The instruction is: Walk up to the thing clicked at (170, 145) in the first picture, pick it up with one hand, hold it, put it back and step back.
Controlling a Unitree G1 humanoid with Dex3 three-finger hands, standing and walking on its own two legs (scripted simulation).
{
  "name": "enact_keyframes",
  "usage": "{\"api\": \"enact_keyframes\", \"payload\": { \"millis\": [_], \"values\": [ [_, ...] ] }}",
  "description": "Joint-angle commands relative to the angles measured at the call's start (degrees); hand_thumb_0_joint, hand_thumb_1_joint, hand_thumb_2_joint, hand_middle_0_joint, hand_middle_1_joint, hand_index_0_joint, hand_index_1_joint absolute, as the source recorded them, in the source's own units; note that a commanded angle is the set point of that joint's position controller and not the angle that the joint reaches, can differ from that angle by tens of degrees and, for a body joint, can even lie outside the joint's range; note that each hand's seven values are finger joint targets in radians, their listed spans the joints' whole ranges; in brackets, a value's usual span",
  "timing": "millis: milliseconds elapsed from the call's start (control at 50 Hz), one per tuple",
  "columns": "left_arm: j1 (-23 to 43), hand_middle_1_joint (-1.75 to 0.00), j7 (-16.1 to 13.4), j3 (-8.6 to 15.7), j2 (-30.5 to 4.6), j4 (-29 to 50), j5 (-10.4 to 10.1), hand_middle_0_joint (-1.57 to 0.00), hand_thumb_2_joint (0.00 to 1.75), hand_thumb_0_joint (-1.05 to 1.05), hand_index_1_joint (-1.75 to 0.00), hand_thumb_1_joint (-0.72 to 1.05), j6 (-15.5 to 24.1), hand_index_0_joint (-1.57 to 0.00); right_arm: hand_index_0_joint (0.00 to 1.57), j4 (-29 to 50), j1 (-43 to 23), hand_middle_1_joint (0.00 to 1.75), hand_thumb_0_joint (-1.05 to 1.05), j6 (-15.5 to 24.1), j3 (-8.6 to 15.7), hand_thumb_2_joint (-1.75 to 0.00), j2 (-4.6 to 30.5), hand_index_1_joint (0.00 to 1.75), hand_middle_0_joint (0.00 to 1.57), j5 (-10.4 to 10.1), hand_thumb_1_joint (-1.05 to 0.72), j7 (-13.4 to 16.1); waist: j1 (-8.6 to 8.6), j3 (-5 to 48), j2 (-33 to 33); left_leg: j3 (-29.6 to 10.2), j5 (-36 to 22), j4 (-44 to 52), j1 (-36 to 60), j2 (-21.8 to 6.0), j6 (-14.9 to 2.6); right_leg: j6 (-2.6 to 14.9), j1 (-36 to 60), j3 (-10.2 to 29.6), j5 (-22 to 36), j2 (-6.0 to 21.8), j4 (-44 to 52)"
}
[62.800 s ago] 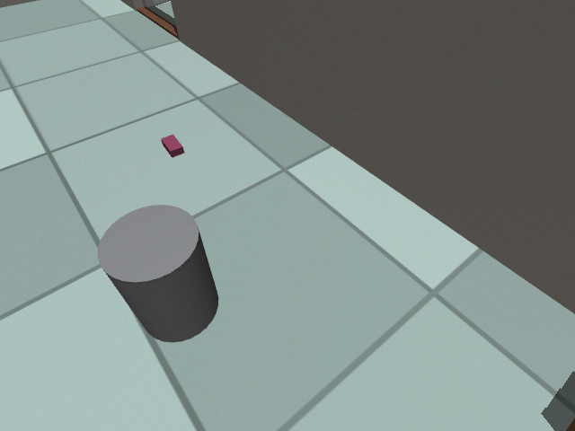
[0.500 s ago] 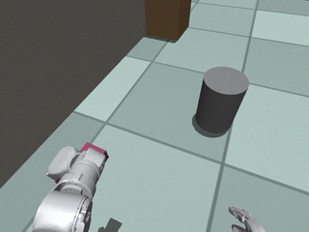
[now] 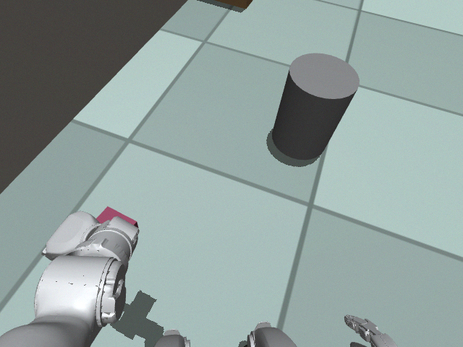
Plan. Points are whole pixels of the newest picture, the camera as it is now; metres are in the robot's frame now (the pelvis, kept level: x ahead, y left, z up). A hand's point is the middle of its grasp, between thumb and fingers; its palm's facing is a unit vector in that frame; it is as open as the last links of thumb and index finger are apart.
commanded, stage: crouch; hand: left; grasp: from above
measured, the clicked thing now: (100, 245) +0.34 +0.26 -0.13
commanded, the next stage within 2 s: lower in 1.64 s
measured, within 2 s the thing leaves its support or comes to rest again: neither
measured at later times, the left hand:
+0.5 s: hand (125, 253) +0.39 +0.26 -0.33, palm faces -0.09 -0.46 -0.89, open 10.1 cm
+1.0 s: hand (131, 255) +0.42 +0.28 -0.45, palm faces -0.10 -0.42 -0.90, open 10.1 cm
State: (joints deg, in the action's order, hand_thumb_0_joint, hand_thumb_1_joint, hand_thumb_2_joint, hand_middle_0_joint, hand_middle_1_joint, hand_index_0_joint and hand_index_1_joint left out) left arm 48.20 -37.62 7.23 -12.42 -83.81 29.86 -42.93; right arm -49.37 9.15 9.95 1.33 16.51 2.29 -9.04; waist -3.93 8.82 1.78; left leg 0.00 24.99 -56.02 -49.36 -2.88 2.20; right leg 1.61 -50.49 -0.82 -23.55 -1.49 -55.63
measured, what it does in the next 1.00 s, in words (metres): lowers itself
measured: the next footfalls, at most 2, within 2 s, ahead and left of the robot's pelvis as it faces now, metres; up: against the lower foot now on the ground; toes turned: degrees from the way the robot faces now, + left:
none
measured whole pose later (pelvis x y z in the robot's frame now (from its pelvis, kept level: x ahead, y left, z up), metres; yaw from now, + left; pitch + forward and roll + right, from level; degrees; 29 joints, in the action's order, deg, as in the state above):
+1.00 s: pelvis -0.07 +0.02 -0.33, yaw -3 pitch +39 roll -4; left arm 73.5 -37.6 22.5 -36.6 -94.2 36.0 -31.2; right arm -51.2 8.9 12.4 -0.2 17.5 5.6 -15.6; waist -14.3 5.3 -3.6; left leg -3.4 40.3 -127.2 -126.3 -1.9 0.0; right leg -0.3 -126.1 -2.6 -36.6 -0.6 -123.5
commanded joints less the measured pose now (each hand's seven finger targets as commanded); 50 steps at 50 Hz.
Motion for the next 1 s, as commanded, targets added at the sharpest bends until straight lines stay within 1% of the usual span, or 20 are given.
{"api": "enact_keyframes", "payload": {
  "millis": [0, 60, 100, 140, 160, 180, 260, 300, 360, 500, 520, 580, 660, 780, 820, 840, 860, 900, 940, 980],
  "values": [
    [27.63, -0.69, -10.1, 2.89, -12.69, 4.25, 1.42, -0.8, 0.67, 0.0, -0.68, 0.43, 3.4, -0.82, 0.2, 3.09, 2.13, 0.3, 0.0, 2.75, 2.68, -0.89, 7.73, 0.3, 0.2, 2.68, -0.87, -1.05, -1.46, 24.83, -4.36, 2.41, -11.86, -9.1, -6.29, 3.13, -0.5, -0.59, 3.91, 3.6, 18.56, 0.42, -5.78],
    [32.62, -0.61, -13.51, 6.93, -16.14, 4.47, -2.8, -0.83, 0.69, 0.0, -0.62, 0.4, 4.94, -0.83, 0.2, 3.28, 0.37, 0.3, 0.0, 2.75, 2.3, -0.89, 8.23, 0.3, 0.2, 3.71, -0.87, -1.28, -1.57, 30.71, -8.21, 1.59, -7.99, -15.21, -11.02, 2.77, -0.15, -0.29, -4.24, 2.26, 10.79, -0.16, -11.37],
    [34.21, -0.62, -13.63, 8.15, -16.35, 4.69, -5.36, -0.83, 0.76, 0.0, -0.64, 0.37, 6.9, -0.81, 0.2, 2.58, -0.11, 0.3, 0.0, 2.37, 1.93, -0.89, 8.95, 0.3, 0.2, 4.04, -0.88, -1.24, -2.84, 31.93, -8.45, 0.49, -3.11, -18.83, -12.86, 2.47, 0.09, -0.26, -12.47, 0.6, 3.26, -0.83, -14.5],
    [37.59, -0.62, -12.16, 8.87, -18.51, 6.77, -6.37, -0.84, 0.79, 0.0, -0.65, 0.35, 8.98, -0.81, 0.2, 1.12, 1.24, 0.3, 0.0, 1.96, 1.68, -0.9, 9.97, 0.3, 0.2, 3.76, -0.88, -0.82, -4.65, 33.8, -9.04, -0.34, 0.35, -21.28, -13.64, 2.05, 0.61, -0.57, -18.0, -0.69, -1.4, -0.79, -16.73],
    [39.22, -0.62, -11.27, 8.51, -19.57, 6.73, -5.97, -0.84, 0.8, 0.0, -0.65, 0.35, 9.68, -0.81, 0.2, 0.42, 1.65, 0.3, 0.0, 1.77, 2.24, -0.9, 11.08, 0.3, 0.2, 3.68, -0.88, -0.55, -5.67, 35.49, -9.37, -0.42, 0.56, -22.49, -14.27, 1.93, 0.75, -0.64, -19.19, -0.88, -2.14, -0.85, -17.57],
    [40.98, -0.64, -9.92, 5.2, -17.08, 7.2, -5.42, -0.85, 0.82, 0.0, -0.67, 0.37, 10.05, -0.82, 0.2, -0.12, 2.46, 0.3, 0.0, 1.65, 2.48, -0.9, 11.38, 0.3, 0.2, 3.4, -0.88, -0.34, -6.52, 36.67, -10.12, -0.61, -0.53, -23.43, -14.48, 1.82, 0.96, -0.55, -20.43, -1.6, -1.17, -0.88, -18.63],
    [44.02, -0.63, -6.52, 5.05, -21.24, 7.05, -1.5, -0.97, 0.81, 0.0, -0.67, 0.49, 10.59, -0.94, 0.2, -2.82, 6.25, 0.3, 0.0, 1.15, 2.8, -0.9, 12.58, 0.3, 0.2, 2.72, -0.89, -0.25, -7.7, 41.3, -13.26, -1.94, -0.56, -27.34, -16.53, 1.36, 1.22, 0.11, -26.06, -3.04, -0.18, -0.67, -24.67],
    [44.7, -0.63, -5.99, 5.67, -23.93, 4.99, 0.69, -1.0, 0.8, 0.0, -0.66, 0.55, 10.59, -0.97, 0.2, -3.56, 7.24, 0.3, 0.0, 1.08, 2.54, -0.9, 12.59, 0.3, 0.2, 2.98, -0.89, -0.4, -8.74, 40.18, -14.55, -2.55, 1.53, -29.78, -19.45, 1.38, 0.95, 0.38, -30.5, -3.56, -1.83, -0.56, -28.11],
    [44.5, -0.56, -5.49, 7.16, -27.68, 2.18, 2.82, -1.02, 0.74, 0.0, -0.59, 0.57, 10.39, -1.0, 0.2, -4.4, 6.4, 0.3, 0.0, 1.42, 1.85, -0.9, 12.01, 0.3, 0.2, 3.09, -0.89, -1.02, -8.62, 38.5, -15.66, -3.91, 7.04, -33.32, -25.27, 1.27, 0.25, 0.29, -38.45, -4.04, -6.89, -0.2, -33.11],
    [44.3, -0.43, -4.23, 8.61, -30.31, -2.64, 4.98, -0.99, 0.68, 0.0, -0.48, 0.48, 10.17, -0.95, 0.2, -3.61, 8.11, 0.3, 0.0, 2.67, 1.69, -0.9, 12.16, 0.3, 0.2, 2.6, -0.89, -2.75, -11.29, 36.27, -14.76, -4.05, 9.15, -42.27, -36.65, 1.54, -1.08, -0.65, -46.31, -4.2, -8.46, -0.16, -40.54],
    [43.62, -0.44, -4.22, 9.33, -31.3, -3.36, 5.13, -1.01, 0.67, 0.0, -0.48, 0.51, 10.04, -0.97, 0.2, -3.16, 8.4, 0.3, 0.0, 2.69, 1.61, -0.9, 12.36, 0.3, 0.2, 2.65, -0.89, -3.15, -10.56, 36.44, -14.97, -2.9, 8.04, -43.95, -38.98, 1.68, -1.27, -0.68, -45.35, -3.69, -7.89, -0.31, -41.04],
    [44.92, -0.44, -3.99, 10.06, -32.39, -2.58, 5.3, -0.96, 0.65, 0.0, -0.48, 0.45, 9.98, -0.93, 0.2, -2.8, 10.06, 0.3, 0.0, 3.04, 1.6, -0.9, 12.4, 0.3, 0.2, 2.58, -0.9, -4.17, -11.52, 38.11, -14.58, -2.23, 6.01, -47.64, -42.59, 1.92, -1.77, -1.1, -45.35, -3.57, -5.02, -0.05, -43.76],
    [46.87, -0.47, -3.17, 11.59, -35.66, 0.39, 6.01, -0.92, 0.62, 0.0, -0.5, 0.41, 10.32, -0.89, 0.2, -2.42, 11.93, 0.3, 0.0, 2.95, 2.09, -0.9, 13.0, 0.3, 0.2, 1.95, -0.9, -5.2, -11.04, 41.6, -18.06, -2.06, 3.73, -50.72, -41.77, 1.73, -1.56, -0.91, -46.72, -4.12, -2.4, 0.12, -47.76],
    [50.03, -0.53, -2.76, 13.03, -38.86, 3.62, 8.1, -0.97, 0.72, 0.0, -0.57, 0.49, 11.33, -0.94, 0.2, -2.38, 14.25, 0.3, 0.0, 2.57, 2.44, -0.9, 13.84, 0.3, 0.2, 2.13, -0.9, -5.86, -11.62, 44.95, -20.86, -0.97, 1.2, -55.05, -43.07, 1.86, -1.74, -0.7, -46.75, -4.3, 1.0, 0.19, -51.8],
    [50.64, -0.56, -2.38, 13.22, -39.12, 3.48, 8.11, -1.0, 0.73, 0.0, -0.59, 0.54, 11.82, -0.98, 0.2, -2.91, 14.88, 0.3, 0.0, 2.52, 2.15, -0.9, 13.0, 0.3, 0.2, 2.32, -0.9, -6.06, -12.52, 43.64, -18.38, -0.59, 1.56, -56.99, -45.85, 2.0, -2.3, -1.01, -47.04, -4.09, 0.88, 0.26, -52.05],
    [48.91, -0.55, -2.32, 13.1, -38.78, 1.19, 8.23, -1.04, 0.73, 0.0, -0.58, 0.59, 11.7, -1.01, 0.2, -2.86, 14.68, 0.3, 0.0, 2.63, 2.87, -0.9, 14.39, 0.3, 0.2, 2.11, -0.9, -6.04, -11.89, 43.31, -19.77, -0.7, 2.12, -56.97, -45.87, 1.99, -2.25, -0.76, -48.53, -4.17, 0.13, 0.3, -52.61],
    [48.09, -0.57, -2.09, 13.13, -38.14, 0.25, 7.99, -1.02, 0.75, 0.0, -0.6, 0.57, 11.89, -1.0, 0.2, -3.49, 15.51, 0.3, 0.0, 2.56, 2.28, -0.9, 13.42, 0.3, 0.2, 2.69, -0.9, -6.31, -12.83, 41.02, -17.07, -0.67, 2.04, -57.55, -47.58, 1.95, -2.35, -1.0, -48.03, -4.4, 0.3, 0.22, -52.79],
    [47.68, -0.58, -2.03, 13.39, -38.57, -0.88, 8.54, -1.05, 0.75, 0.0, -0.6, 0.62, 12.1, -1.03, 0.2, -3.39, 15.22, 0.3, 0.0, 2.79, 2.7, -0.9, 14.35, 0.3, 0.2, 2.64, -0.9, -6.39, -12.25, 40.42, -18.09, -1.21, 3.02, -57.86, -47.88, 1.91, -2.36, -0.83, -50.54, -4.54, -0.98, 0.39, -53.82],
    [46.33, -0.59, -2.3, 12.61, -36.22, -4.76, 8.18, -1.09, 0.76, 0.0, -0.61, 0.66, 11.68, -1.07, 0.2, -2.78, 15.21, 0.3, 0.0, 2.77, 2.38, -0.9, 14.49, 0.3, 0.2, 2.97, -0.91, -6.54, -12.68, 39.08, -16.74, -0.41, 2.27, -59.45, -49.77, 1.98, -2.51, -0.95, -49.3, -4.5, 0.24, 0.04, -53.99],
    [47.41, -0.62, -2.08, 13.26, -38.19, -3.23, 8.36, -1.13, 0.78, 0.0, -0.64, 0.73, 11.91, -1.11, 0.2, -3.02, 16.52, 0.3, 0.0, 2.81, 1.84, -0.9, 14.61, 0.3, 0.2, 3.47, -0.9, -6.94, -13.86, 38.53, -14.64, -0.47, 0.53, -60.67, -51.83, 2.16, -2.81, -1.32, -47.65, -4.5, 2.47, 0.12, -54.58]
  ]
}}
